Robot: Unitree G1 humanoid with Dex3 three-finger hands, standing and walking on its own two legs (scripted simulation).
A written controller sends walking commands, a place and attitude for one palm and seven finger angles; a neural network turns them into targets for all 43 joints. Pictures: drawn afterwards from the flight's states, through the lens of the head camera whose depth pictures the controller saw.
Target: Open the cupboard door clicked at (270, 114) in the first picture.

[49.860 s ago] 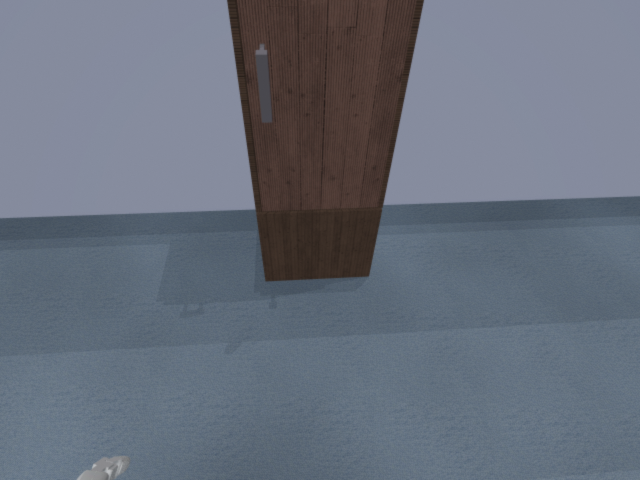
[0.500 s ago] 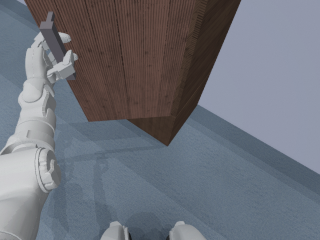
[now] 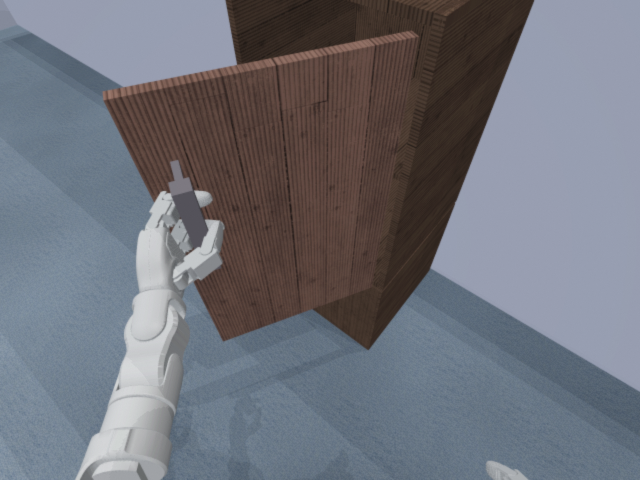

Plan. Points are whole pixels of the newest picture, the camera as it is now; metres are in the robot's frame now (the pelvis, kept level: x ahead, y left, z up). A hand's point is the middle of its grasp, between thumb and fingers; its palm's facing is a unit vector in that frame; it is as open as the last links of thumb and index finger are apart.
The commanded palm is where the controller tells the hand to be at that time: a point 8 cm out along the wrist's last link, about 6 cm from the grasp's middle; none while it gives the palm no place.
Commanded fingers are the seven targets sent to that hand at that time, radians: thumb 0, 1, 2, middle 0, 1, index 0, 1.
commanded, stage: pull the door open along its arc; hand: left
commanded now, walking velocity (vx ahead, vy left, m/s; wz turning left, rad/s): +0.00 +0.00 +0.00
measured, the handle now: (194, 218) +0.43 +0.17 +0.08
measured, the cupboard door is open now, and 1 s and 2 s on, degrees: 61 86 88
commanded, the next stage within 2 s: open thumb and fingers to let go in 0.56 s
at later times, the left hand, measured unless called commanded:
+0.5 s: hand (281, 310) +0.29 +0.05 +0.09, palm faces +0.39 -0.92 -0.03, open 6.4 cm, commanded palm +0.22 +0.08 +0.08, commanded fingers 0.00 0.90 0.90 -0.40 -1.35 -0.40 -1.35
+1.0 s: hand (279, 320) +0.28 +0.05 +0.09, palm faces +0.41 -0.91 -0.02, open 8.8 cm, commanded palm +0.24 +0.08 +0.08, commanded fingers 0.00 -0.36 0.36 -0.31 -1.22 -0.31 -1.22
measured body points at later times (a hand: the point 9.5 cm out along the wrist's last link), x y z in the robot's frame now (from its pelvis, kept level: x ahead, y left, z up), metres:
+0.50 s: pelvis +0.00 -0.04 +0.01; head +0.00 -0.07 +0.45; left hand +0.27 +0.09 +0.09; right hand +0.18 -0.25 -0.10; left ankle +0.00 +0.12 -0.71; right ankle -0.05 -0.12 -0.71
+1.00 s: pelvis -0.01 -0.04 +0.00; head +0.00 -0.07 +0.45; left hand +0.26 +0.09 +0.09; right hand +0.18 -0.25 -0.10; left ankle +0.00 +0.12 -0.71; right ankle -0.05 -0.12 -0.71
